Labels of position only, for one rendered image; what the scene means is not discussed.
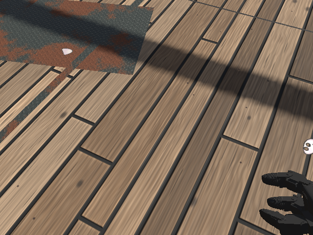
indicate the right robot hand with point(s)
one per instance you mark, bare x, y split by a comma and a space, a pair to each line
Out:
300, 221

